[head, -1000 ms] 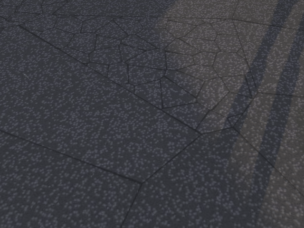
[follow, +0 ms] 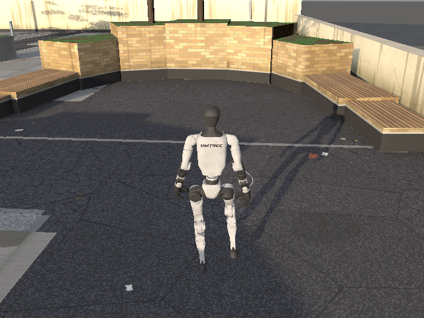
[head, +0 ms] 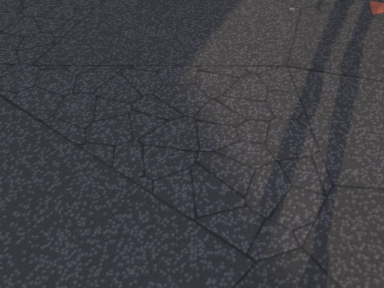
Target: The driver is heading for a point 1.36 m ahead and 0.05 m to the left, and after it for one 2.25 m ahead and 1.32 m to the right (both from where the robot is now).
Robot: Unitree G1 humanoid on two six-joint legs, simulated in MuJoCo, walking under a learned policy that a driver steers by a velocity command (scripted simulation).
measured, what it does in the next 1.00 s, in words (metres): walks ahead: right foot, then left foot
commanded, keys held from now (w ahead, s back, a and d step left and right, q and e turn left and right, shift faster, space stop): w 1.00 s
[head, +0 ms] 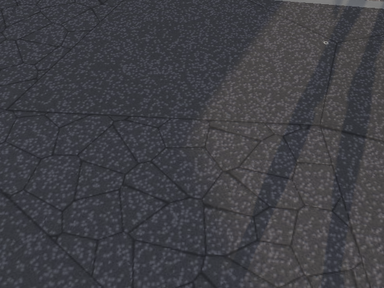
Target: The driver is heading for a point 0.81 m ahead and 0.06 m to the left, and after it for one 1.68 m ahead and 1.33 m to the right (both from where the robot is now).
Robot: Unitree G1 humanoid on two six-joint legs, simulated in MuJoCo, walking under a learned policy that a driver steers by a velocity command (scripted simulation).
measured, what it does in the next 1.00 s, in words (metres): walks ahead: right foot, then left foot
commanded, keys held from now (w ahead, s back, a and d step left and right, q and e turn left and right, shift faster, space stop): w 0.52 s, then no key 0.18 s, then q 0.30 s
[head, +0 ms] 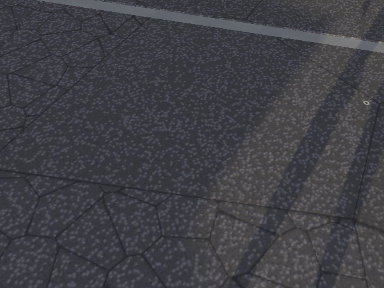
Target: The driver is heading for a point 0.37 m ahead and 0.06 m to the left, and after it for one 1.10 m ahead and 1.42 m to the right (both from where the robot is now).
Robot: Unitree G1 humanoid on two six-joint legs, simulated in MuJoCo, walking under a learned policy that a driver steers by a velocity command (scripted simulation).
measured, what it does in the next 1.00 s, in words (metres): steps on the spot, turning left: right foot, then left foot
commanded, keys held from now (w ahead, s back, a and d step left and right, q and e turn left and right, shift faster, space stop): q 0.46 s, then no key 0.18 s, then w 0.36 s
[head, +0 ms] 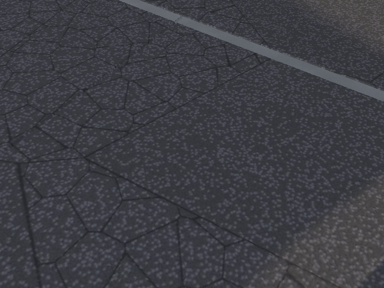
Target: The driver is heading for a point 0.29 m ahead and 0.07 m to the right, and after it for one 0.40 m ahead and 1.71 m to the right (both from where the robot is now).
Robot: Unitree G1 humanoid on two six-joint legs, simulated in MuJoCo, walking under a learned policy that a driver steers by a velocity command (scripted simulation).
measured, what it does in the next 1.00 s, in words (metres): walks ahead, turning right: right foot, then left foot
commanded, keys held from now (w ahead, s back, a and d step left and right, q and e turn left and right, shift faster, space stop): w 0.14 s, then w+e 0.86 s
